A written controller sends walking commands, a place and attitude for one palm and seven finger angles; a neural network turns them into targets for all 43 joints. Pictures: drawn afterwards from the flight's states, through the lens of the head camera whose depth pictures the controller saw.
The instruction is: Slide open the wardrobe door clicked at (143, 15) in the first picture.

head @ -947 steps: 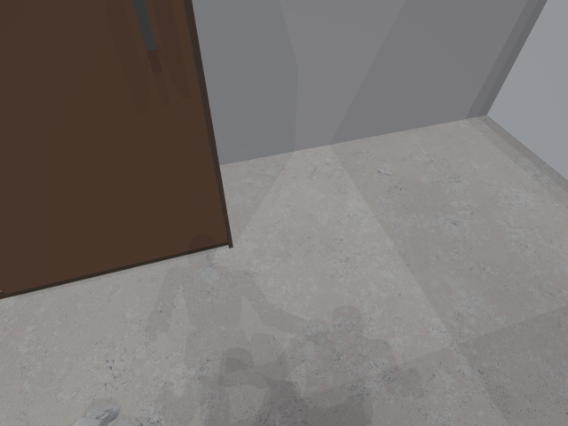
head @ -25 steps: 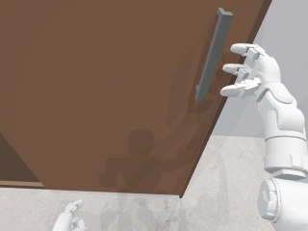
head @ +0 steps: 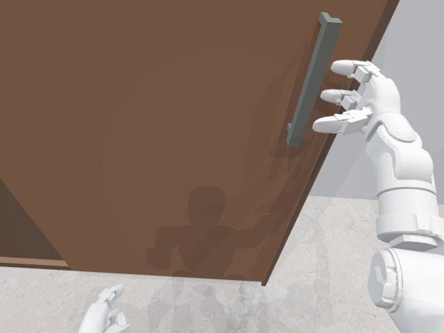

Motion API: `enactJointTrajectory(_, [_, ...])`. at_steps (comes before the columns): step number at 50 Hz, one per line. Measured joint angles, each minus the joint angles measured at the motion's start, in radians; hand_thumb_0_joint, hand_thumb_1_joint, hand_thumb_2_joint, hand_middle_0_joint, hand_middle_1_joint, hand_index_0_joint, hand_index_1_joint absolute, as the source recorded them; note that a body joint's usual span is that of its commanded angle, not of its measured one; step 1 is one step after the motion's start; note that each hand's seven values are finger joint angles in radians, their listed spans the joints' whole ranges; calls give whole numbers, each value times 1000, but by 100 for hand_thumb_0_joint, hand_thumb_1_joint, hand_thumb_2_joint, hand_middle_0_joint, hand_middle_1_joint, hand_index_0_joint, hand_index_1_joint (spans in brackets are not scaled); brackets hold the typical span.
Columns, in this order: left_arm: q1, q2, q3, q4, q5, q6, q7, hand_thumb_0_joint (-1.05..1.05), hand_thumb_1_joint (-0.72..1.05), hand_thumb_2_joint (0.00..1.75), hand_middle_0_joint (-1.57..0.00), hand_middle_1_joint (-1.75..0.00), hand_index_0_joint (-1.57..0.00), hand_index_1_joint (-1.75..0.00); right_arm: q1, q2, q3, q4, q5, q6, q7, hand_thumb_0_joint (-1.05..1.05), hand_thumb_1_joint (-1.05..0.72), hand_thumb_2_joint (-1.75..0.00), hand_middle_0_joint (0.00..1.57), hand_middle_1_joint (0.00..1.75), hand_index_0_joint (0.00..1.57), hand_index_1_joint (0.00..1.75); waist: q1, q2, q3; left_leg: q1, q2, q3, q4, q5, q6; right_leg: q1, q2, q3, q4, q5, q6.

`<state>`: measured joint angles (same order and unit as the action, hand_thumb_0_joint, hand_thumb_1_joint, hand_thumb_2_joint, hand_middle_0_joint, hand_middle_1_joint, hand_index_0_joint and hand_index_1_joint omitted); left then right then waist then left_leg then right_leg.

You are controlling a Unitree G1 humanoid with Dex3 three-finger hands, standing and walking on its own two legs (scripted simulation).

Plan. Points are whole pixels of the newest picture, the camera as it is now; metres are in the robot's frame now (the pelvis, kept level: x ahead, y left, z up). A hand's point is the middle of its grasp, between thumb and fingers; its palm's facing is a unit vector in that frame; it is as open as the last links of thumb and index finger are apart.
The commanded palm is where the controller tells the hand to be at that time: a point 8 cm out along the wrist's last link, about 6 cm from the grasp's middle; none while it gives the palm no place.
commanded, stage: feel for the door with the fingertips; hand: right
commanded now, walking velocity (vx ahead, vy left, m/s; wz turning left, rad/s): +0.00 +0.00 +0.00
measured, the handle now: (306, 87) +0.49 -0.11 +0.24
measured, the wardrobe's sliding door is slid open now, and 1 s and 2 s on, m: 0.00 0.00 0.00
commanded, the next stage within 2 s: slide the fingers in behind the handle in 0.18 s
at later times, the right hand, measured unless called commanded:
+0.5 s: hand (335, 98) +0.44 -0.15 +0.25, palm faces -0.01 +1.00 +0.01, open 13.8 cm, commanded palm +0.41 -0.20 +0.24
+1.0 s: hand (320, 99) +0.43 -0.12 +0.25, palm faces -0.03 +1.00 +0.01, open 14.0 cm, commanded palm +0.40 -0.17 +0.24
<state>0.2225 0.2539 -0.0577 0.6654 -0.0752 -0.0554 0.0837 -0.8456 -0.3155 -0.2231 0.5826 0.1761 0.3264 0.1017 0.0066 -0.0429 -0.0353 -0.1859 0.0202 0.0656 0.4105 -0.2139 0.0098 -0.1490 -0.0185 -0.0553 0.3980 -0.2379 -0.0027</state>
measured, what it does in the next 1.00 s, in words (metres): stands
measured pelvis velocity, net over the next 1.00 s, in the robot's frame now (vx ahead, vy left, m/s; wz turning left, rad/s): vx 0.00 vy -0.01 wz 0.01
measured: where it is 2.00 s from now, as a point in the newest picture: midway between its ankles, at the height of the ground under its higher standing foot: outside the picture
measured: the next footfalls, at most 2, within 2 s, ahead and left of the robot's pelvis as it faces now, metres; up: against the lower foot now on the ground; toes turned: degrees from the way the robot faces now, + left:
none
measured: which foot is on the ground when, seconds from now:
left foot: down 0.00-1.00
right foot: down 0.00-1.00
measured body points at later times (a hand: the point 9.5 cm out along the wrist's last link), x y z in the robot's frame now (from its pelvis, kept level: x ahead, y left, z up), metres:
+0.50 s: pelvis +0.00 -0.01 +0.00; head -0.01 +0.01 +0.45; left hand +0.12 +0.24 -0.11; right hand +0.44 -0.20 +0.25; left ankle +0.00 +0.11 -0.74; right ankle -0.02 -0.12 -0.74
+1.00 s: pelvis +0.00 -0.01 +0.00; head -0.01 +0.01 +0.45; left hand +0.16 +0.22 -0.10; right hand +0.43 -0.17 +0.25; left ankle +0.00 +0.11 -0.74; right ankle -0.02 -0.12 -0.74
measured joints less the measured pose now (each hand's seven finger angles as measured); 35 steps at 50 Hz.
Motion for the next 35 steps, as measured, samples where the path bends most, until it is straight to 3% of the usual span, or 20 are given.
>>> enactJointTrajectory(18, [54,6,10,26,3,-6,-2,1,90,90,-20,-30,-20,-30,-63,-11,-14,120,-10,-64,21,-2,50,-30,36,124,35,122,12,5,-2,-16,0,-8,-6,6,-4,-16,0,-7,0,-1,-5])
enactJointTrajectory(25, [57,5,13,12,3,-8,-12,1,90,90,-20,-30,-20,-30,-15,-5,-31,64,-5,-72,17,-2,50,-30,35,123,34,121,14,0,-6,-11,-1,-21,-14,13,-7,-5,1,-20,-11,2,-7])
enactJointTrajectory(35, [23,1,8,1,0,-3,-8,1,90,90,-20,-30,-20,-30,23,15,6,-24,-3,-11,0,-2,50,-30,31,120,31,120,-3,4,5,2,2,-14,-19,14,-8,2,4,-12,-10,3,-8])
